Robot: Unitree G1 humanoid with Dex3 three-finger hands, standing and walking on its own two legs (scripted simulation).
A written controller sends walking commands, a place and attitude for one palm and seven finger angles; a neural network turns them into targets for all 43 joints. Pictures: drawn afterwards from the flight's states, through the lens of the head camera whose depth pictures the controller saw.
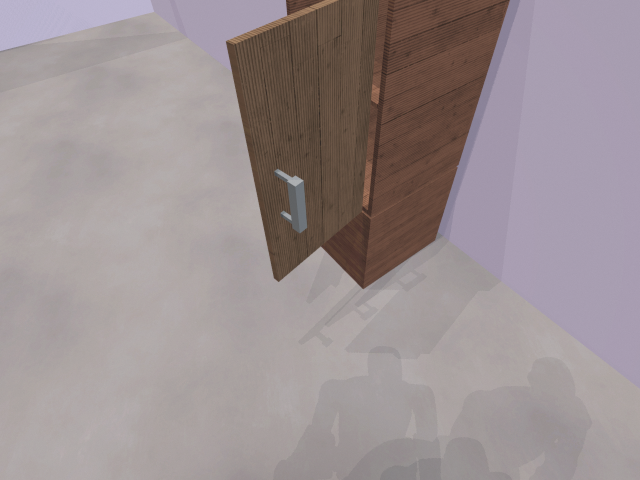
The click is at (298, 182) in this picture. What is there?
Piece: cupboard door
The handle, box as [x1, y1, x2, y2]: [274, 169, 306, 232]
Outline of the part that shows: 277,169 274,171 275,175 287,183 291,211 290,215 282,211 280,213 281,216 289,221 294,229 300,232 306,227 303,180 296,176 290,177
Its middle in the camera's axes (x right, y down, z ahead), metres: -0.06 -0.08 +0.79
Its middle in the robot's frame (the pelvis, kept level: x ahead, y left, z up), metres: +0.63 +0.10 -0.07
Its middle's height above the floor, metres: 0.70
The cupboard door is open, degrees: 100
